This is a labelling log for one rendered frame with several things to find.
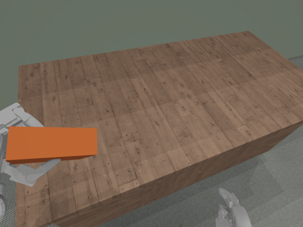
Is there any sponge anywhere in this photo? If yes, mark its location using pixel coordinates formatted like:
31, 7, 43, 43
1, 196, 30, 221
5, 126, 98, 165

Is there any right robot hand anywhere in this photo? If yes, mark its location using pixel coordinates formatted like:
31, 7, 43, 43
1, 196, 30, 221
215, 188, 252, 227

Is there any table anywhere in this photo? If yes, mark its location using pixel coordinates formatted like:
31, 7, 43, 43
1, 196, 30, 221
15, 31, 303, 227

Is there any left robot hand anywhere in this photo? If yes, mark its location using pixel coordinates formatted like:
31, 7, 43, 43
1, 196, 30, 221
0, 103, 61, 186

